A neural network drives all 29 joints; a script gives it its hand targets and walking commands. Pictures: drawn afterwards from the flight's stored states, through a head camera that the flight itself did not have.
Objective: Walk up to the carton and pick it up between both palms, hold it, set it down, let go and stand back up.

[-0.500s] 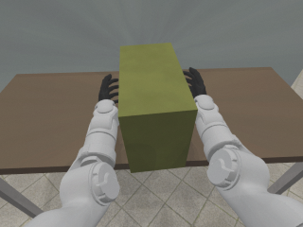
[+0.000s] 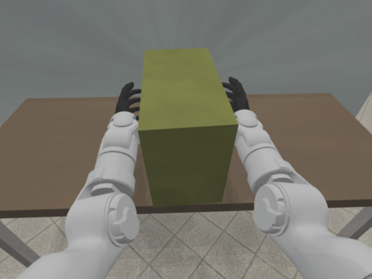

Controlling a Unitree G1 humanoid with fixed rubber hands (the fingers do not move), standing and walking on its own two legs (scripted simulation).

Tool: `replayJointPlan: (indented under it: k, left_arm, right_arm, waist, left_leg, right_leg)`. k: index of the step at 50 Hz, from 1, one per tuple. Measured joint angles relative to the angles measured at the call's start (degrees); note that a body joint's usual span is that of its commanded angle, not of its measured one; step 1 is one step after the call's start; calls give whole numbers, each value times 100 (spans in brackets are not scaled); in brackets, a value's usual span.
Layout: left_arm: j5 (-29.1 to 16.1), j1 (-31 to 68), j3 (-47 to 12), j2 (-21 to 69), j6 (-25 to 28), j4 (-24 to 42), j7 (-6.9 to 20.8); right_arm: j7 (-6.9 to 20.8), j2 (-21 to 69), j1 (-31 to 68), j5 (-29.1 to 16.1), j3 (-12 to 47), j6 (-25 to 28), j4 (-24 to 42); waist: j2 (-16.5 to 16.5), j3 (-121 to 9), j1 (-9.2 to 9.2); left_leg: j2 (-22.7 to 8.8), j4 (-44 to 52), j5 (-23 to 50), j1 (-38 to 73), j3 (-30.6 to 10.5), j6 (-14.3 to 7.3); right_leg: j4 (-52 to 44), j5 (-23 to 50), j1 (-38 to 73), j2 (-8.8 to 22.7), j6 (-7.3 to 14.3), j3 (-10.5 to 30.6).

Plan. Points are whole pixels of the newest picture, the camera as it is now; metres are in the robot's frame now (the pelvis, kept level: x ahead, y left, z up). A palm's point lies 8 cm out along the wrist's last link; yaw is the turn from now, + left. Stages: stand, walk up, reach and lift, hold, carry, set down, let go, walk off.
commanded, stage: reach and lift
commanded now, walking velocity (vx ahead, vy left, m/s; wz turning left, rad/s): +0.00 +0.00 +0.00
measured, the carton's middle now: (181, 123) +0.45 +0.05 +0.13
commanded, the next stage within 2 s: hold in 1.94 s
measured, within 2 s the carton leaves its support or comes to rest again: neither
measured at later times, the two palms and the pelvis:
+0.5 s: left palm (111, 107) +0.37 +0.18 +0.23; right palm (239, 104) +0.39 -0.07 +0.23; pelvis -0.02 +0.00 +0.00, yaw +1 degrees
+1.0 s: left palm (108, 95) +0.37 +0.18 +0.26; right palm (247, 94) +0.38 -0.08 +0.26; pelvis -0.02 +0.01 +0.00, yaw +2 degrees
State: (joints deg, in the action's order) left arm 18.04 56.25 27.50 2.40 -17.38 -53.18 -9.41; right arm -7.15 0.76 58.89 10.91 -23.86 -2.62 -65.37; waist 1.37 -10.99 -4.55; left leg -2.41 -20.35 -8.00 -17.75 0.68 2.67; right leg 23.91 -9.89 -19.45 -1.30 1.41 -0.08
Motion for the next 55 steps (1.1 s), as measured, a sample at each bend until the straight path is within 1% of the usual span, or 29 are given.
replayJointPlan:
  k: [6,9,15,20,30,37,47,55]
  left_arm:
    - [1,256,-1,-93,-428,2,37]
    - [1,258,-94,-117,-529,9,41]
    - [0,269,-205,-155,-731,155,79]
    - [0,326,-205,-208,-922,180,134]
    - [0,338,-220,-264,-1288,308,230]
    - [-1,441,-265,-369,-1501,355,350]
    - [-15,473,-392,-467,-1869,708,551]
    - [-42,536,-420,-518,-2169,831,638]
  right_arm:
    - [-74,-1,94,-77,1,-244,0]
    - [-82,-1,96,-184,25,-378,72]
    - [-123,-1,145,-389,110,-583,204]
    - [-173,0,235,-452,145,-770,208]
    - [-269,-1,303,-648,300,-1069,227]
    - [-348,-1,409,-748,391,-1246,265]
    - [-537,0,417,-1220,666,-1583,648]
    - [-669,-3,395,-1508,767,-1884,878]
  waist:
    - [19,289,0]
    - [20,285,14]
    - [26,300,107]
    - [30,391,158]
    - [41,423,196]
    - [87,424,300]
    - [95,424,483]
    - [95,430,537]
  left_leg:
    - [6,1,-10,354,-45,0]
    - [11,-4,-2,398,-67,0]
    - [20,-16,4,528,-110,-1]
    - [25,-16,4,706,-112,-11]
    - [30,-19,12,903,-136,-16]
    - [40,-19,29,929,-177,-16]
    - [44,-36,24,938,-199,-21]
    - [45,-57,7,938,-203,-28]
  right_leg:
    - [-65,9,402,8,0,-44]
    - [-99,30,473,13,0,-65]
    - [-157,56,651,22,0,-108]
    - [-162,57,834,26,0,-110]
    - [-166,59,1043,30,0,-132]
    - [-168,62,1087,41,0,-172]
    - [-212,81,1133,44,-10,-192]
    - [-227,81,1153,43,-13,-195]
